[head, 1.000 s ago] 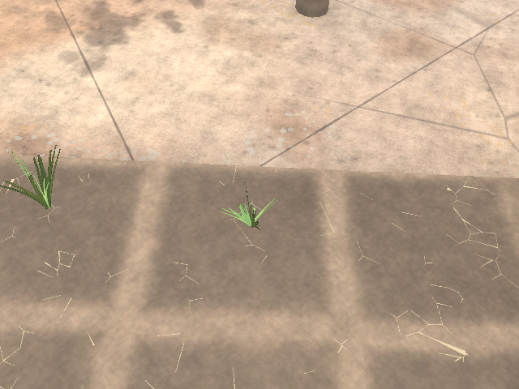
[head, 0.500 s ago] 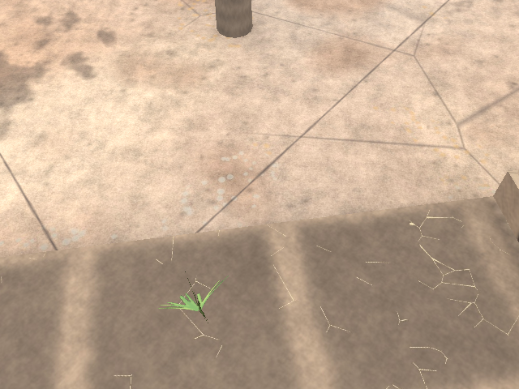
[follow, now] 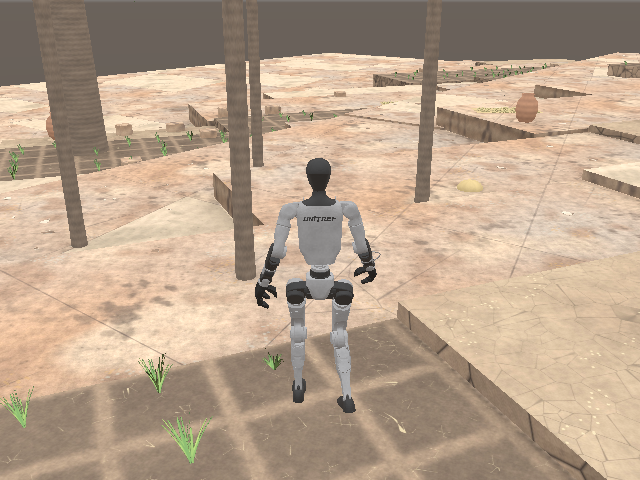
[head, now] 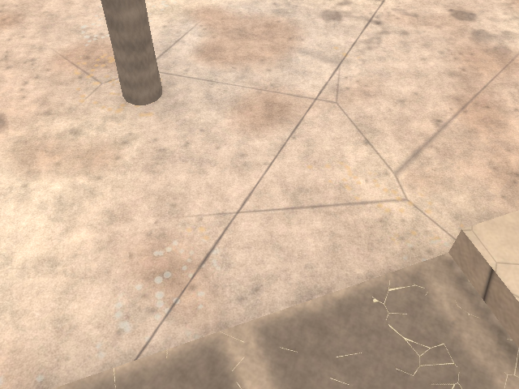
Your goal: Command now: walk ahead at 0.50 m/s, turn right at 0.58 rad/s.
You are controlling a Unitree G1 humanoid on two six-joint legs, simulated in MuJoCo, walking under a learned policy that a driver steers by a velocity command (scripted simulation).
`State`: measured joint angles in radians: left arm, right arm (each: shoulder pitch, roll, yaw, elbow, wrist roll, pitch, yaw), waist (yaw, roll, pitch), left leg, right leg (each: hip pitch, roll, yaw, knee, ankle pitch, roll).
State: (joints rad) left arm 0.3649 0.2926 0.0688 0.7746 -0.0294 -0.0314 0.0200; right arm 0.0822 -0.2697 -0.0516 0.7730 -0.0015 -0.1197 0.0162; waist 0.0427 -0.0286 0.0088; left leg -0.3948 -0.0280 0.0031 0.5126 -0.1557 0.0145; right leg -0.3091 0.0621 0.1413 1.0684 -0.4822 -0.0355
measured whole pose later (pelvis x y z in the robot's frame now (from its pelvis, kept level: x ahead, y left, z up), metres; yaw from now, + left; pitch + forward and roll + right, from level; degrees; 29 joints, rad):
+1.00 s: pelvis +0.54 -0.13 -0.01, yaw -20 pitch +3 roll +0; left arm 0.39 0.30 0.07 0.80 -0.01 -0.04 0.01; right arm 0.05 -0.27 -0.05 0.76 0.00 -0.11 0.07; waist 0.05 -0.01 0.02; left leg -0.51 -0.02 0.04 0.59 -0.15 0.05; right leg -0.08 0.01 0.04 0.72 -0.44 -0.03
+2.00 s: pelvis +0.66 -0.15 +0.02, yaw +13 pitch +3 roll -2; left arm 0.11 0.34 0.12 0.72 0.00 -0.02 0.00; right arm 0.31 -0.28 -0.07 0.66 0.01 0.01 -0.01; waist -0.02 -0.04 -0.01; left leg -0.22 -0.03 -0.07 0.43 -0.26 0.06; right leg -0.55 -0.02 0.02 0.99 -0.26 0.01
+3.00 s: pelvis +1.11 -0.08 -0.06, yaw +22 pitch +1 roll +2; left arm 0.29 0.23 0.05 0.85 -0.01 -0.06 0.01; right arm 0.20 -0.23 -0.05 0.77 -0.01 -0.09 0.03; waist 0.02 -0.01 0.04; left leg -0.33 -0.12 0.00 0.46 -0.14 0.09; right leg -0.50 -0.05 0.07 1.19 -0.43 0.02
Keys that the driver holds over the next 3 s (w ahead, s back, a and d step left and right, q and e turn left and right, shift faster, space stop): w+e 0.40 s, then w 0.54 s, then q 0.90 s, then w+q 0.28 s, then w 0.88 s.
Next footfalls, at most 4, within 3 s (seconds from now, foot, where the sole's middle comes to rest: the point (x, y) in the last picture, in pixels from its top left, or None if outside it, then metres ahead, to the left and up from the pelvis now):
0.44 right None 0.35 -0.18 -0.77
0.94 left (307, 304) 0.72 -0.08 -0.77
1.38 right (390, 292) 0.77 -0.32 -0.77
1.80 left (298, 324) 0.66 -0.05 -0.77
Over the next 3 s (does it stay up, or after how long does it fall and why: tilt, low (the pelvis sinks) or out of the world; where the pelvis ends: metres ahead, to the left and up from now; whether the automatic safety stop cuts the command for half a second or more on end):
stays up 1.11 -0.08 -0.06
